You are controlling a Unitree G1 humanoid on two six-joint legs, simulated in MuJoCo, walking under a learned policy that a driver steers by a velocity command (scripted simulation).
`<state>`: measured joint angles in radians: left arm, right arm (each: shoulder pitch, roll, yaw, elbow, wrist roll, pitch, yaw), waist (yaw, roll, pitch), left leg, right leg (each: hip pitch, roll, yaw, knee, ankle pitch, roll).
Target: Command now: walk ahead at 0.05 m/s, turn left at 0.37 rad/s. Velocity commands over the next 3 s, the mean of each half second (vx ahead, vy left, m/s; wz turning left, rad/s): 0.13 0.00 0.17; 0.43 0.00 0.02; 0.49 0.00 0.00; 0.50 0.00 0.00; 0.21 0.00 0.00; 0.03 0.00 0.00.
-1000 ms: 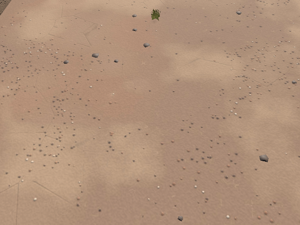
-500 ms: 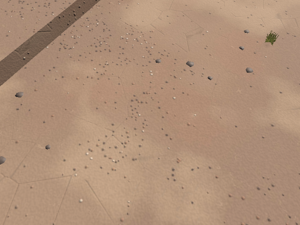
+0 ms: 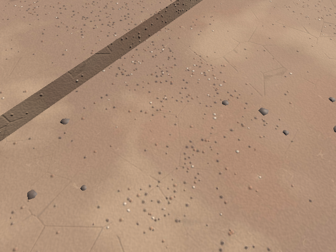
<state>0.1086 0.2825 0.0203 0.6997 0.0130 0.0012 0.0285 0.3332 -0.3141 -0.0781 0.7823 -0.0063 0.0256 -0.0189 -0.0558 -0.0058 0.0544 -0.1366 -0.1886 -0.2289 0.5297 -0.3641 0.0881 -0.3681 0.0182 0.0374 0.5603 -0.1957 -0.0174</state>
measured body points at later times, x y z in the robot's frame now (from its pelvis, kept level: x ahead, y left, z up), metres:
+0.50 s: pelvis +0.04 -0.01 +0.02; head +0.04 +0.01 +0.47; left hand +0.13 +0.27 -0.11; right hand +0.08 -0.27 -0.11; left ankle -0.02 +0.09 -0.73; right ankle +0.07 -0.11 -0.69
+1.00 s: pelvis +0.26 -0.06 +0.02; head +0.27 -0.07 +0.47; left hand +0.26 +0.21 -0.11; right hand +0.35 -0.32 -0.12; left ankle +0.29 +0.09 -0.66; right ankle +0.23 -0.13 -0.73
